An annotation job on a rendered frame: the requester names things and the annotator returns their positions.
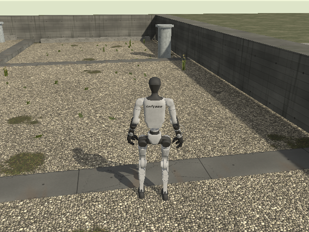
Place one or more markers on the robot shin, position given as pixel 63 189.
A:
pixel 165 177
pixel 141 176

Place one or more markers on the robot left shin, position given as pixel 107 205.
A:
pixel 141 176

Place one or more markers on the left robot hand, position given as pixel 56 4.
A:
pixel 129 138

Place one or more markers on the right robot hand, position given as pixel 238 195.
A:
pixel 180 141

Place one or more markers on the right robot upper arm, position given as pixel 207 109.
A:
pixel 170 103

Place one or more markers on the robot right shin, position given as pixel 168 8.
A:
pixel 165 177

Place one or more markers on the robot left forearm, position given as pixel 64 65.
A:
pixel 132 128

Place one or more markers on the robot right forearm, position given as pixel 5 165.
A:
pixel 177 129

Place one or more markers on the left robot upper arm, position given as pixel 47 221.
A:
pixel 137 109

